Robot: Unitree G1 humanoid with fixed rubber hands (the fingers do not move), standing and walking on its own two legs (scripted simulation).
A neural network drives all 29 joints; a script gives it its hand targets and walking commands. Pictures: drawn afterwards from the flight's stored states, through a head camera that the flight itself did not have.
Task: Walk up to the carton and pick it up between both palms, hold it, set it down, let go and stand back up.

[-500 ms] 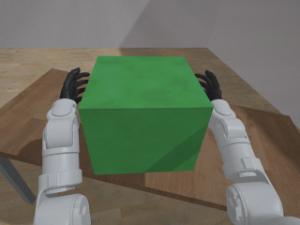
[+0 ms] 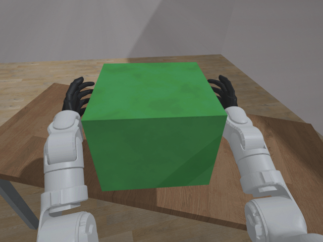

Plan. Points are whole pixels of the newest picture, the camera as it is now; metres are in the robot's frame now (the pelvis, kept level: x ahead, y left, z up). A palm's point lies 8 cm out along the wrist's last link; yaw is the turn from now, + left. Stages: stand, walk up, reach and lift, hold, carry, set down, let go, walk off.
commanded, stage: set down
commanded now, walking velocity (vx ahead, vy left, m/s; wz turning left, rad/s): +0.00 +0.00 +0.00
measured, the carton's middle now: (153, 120) +0.39 +0.00 +0.12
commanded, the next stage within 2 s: none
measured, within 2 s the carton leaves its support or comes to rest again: neither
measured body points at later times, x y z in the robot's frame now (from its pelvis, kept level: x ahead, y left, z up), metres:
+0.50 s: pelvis +0.01 +0.01 +0.00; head -0.01 +0.04 +0.45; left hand +0.38 +0.19 +0.14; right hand +0.38 -0.17 +0.13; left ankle +0.01 +0.13 -0.75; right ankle -0.01 -0.12 -0.75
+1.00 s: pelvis +0.01 +0.00 +0.00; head +0.01 +0.03 +0.45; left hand +0.39 +0.20 +0.12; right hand +0.39 -0.17 +0.11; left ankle +0.01 +0.13 -0.75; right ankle -0.01 -0.11 -0.75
